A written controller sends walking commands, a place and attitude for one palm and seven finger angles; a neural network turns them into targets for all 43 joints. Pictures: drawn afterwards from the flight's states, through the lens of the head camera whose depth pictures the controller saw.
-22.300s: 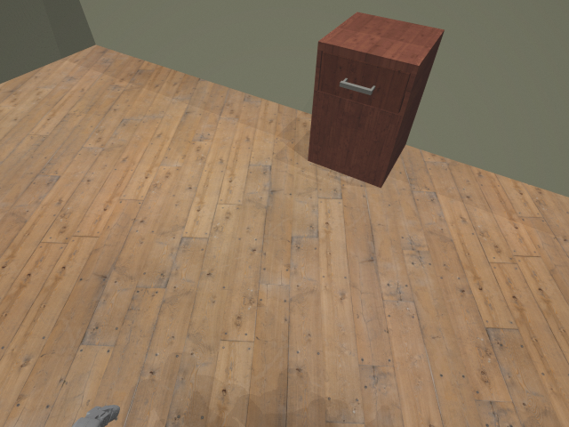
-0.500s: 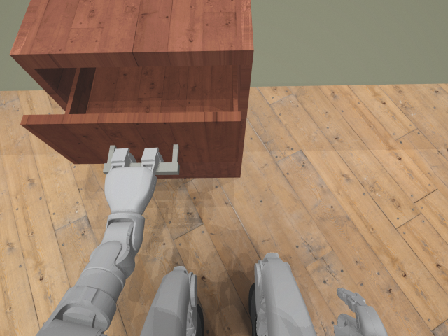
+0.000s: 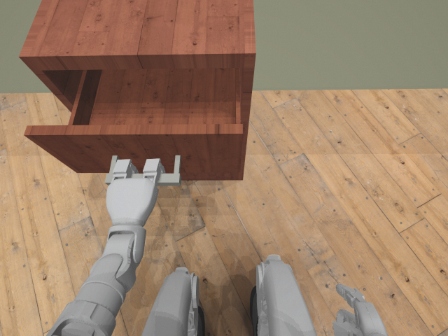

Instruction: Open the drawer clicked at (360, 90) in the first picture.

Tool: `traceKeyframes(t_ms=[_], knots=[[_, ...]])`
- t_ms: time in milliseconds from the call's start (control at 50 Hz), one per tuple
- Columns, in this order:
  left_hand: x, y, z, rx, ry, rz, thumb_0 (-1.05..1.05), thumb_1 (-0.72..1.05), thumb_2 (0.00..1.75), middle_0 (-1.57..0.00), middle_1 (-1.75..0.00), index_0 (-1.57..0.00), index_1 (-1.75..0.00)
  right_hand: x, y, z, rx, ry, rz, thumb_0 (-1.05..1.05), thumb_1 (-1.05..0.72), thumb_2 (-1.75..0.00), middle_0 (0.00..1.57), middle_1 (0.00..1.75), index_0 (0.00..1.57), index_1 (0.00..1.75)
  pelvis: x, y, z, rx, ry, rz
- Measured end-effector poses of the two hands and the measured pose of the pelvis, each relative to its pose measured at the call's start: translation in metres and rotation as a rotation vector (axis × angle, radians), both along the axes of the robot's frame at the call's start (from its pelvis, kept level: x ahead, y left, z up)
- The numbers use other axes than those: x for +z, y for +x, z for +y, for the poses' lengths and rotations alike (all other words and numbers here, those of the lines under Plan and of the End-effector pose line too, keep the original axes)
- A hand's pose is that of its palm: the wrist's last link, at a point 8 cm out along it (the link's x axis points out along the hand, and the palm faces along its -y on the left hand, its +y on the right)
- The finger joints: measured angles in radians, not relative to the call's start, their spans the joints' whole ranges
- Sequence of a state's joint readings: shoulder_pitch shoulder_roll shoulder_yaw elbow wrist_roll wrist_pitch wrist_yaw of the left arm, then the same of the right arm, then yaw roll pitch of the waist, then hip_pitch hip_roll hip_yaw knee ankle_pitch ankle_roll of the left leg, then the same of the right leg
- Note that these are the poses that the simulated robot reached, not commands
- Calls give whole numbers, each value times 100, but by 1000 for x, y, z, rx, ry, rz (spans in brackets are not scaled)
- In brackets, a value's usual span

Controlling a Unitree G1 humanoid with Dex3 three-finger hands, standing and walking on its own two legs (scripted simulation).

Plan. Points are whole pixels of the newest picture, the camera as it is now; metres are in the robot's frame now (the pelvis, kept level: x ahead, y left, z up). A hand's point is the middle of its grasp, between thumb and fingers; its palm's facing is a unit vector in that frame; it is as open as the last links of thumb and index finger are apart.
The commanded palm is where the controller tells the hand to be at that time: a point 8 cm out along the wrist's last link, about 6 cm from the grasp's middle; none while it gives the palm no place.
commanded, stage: pull the drawer open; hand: left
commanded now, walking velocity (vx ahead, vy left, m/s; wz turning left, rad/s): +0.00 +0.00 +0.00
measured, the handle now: (145, 170) +0.43 +0.16 -0.07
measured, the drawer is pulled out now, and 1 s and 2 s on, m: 0.14 0.17 0.20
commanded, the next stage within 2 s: none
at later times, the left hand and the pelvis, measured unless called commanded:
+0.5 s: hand (143, 209) +0.35 +0.17 -0.09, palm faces -0.05 -0.06 -1.00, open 5.9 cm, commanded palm +0.30 +0.18 -0.05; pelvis +0.00 +0.00 +0.00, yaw +0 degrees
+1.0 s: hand (142, 217) +0.33 +0.17 -0.09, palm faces -0.06 -0.06 -1.00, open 6.0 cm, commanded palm +0.29 +0.17 -0.05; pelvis +0.01 +0.00 +0.00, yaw +0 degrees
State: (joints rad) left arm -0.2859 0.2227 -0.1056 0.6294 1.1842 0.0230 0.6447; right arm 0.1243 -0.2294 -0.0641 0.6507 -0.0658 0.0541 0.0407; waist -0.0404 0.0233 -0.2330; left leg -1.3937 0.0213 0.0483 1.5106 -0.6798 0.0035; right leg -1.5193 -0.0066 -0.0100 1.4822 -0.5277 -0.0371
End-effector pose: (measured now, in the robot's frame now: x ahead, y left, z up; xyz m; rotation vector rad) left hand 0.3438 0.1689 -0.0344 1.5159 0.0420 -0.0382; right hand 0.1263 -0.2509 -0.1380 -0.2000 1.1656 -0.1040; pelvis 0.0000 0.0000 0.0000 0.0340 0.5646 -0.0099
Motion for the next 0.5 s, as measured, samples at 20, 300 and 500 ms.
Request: traceKeyframes(t_ms=[20,300,500], knots=[[0,-1,0,0,0,0,2,76,79,-28,-129,-33,-126,0,0,0,1,0,-1,1,-91,-90,20,30,20,30,0,0,0,0,0,0],[0,-10,0,2,0,-2,2,75,79,-28,-129,-33,-126,-1,9,0,12,2,-25,1,-91,-90,20,30,20,30,-1,0,-1,1,3,-4],[0,-13,0,2,-2,-1,2,76,79,-27,-129,-33,-126,0,15,1,16,3,-38,1,-91,-90,20,30,20,30,-1,2,-2,0,5,-1]])
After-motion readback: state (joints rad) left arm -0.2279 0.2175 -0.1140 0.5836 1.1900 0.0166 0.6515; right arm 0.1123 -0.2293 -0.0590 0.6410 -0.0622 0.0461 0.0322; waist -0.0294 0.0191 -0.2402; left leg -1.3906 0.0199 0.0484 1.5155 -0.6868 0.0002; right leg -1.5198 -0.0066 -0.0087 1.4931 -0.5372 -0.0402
